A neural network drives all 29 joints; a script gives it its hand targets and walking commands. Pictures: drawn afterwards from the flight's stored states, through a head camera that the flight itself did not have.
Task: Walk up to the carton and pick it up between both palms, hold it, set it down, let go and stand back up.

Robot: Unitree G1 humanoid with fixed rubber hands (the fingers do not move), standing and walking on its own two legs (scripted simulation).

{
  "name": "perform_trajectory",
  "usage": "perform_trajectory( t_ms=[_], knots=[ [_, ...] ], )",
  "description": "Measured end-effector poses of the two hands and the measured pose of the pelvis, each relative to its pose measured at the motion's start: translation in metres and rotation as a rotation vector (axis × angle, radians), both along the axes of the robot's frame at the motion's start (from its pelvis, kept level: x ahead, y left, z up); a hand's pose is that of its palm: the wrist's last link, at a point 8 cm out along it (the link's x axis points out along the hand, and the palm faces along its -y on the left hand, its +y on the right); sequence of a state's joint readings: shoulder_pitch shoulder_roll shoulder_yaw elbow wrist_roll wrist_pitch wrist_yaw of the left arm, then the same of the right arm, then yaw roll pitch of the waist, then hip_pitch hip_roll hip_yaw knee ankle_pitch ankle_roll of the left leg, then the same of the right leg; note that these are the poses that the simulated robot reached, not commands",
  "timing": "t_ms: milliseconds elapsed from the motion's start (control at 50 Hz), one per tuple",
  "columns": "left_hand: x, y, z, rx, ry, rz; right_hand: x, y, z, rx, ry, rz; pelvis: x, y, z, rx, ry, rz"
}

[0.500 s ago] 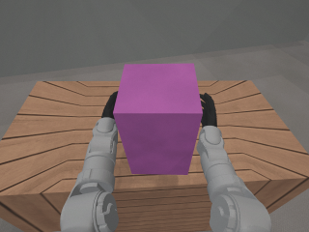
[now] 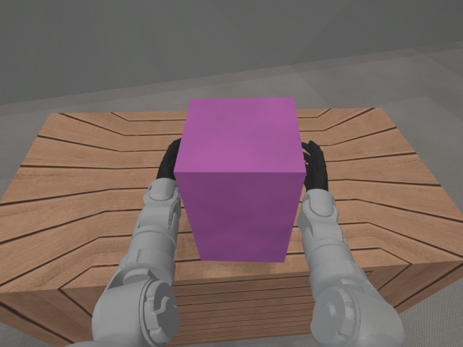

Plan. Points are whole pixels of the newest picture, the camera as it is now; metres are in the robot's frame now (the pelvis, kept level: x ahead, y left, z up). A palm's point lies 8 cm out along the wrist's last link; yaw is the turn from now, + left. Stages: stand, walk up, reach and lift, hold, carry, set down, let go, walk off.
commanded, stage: set down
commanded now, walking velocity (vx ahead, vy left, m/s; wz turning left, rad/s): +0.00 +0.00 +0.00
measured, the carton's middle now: (241, 188) +0.40 +0.00 +0.05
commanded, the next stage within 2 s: none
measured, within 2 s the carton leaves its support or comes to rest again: rests again in 1.18 s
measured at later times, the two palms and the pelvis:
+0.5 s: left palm (176, 182) +0.41 +0.13 +0.06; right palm (314, 189) +0.40 -0.14 +0.06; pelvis +0.01 +0.00 +0.00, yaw -1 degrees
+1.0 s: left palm (173, 183) +0.41 +0.13 +0.06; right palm (314, 190) +0.39 -0.13 +0.07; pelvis +0.00 +0.00 +0.00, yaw -1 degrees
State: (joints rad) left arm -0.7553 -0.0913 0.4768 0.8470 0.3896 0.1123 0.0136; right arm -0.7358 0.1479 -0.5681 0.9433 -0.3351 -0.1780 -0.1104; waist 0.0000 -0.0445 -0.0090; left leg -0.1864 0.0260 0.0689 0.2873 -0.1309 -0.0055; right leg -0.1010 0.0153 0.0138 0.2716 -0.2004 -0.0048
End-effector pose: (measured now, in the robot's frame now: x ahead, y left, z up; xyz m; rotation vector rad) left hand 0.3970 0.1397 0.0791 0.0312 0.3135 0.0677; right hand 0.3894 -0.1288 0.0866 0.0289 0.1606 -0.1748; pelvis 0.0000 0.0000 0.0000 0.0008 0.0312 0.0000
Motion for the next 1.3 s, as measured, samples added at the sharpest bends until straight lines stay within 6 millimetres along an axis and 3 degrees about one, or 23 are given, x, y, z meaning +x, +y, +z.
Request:
perform_trajectory(
  t_ms=[420,640,900,1300],
  knots=[
    [0.013,-0.006,-0.024,-0.011,0.018,-0.003,0.011,-0.006,-0.023,-0.019,0.039,-0.006,0.007,-0.003,-0.002,0.002,0.091,-0.017],
    [0.012,-0.012,-0.023,-0.008,-0.005,-0.003,0.008,-0.012,-0.026,-0.036,0.028,-0.008,0.003,-0.007,-0.002,0.003,0.117,-0.016],
    [0.01,-0.006,-0.023,-0.03,-0.026,-0.015,0.002,-0.005,-0.018,-0.053,0.017,-0.02,-0.006,-0.003,-0.001,0.003,0.097,-0.02],
    [0.015,-0.014,-0.028,-0.024,-0.024,-0.006,0.008,-0.014,-0.028,-0.061,0.048,-0.013,0.007,0.001,-0.001,0.003,0.091,-0.032]
  ],
)
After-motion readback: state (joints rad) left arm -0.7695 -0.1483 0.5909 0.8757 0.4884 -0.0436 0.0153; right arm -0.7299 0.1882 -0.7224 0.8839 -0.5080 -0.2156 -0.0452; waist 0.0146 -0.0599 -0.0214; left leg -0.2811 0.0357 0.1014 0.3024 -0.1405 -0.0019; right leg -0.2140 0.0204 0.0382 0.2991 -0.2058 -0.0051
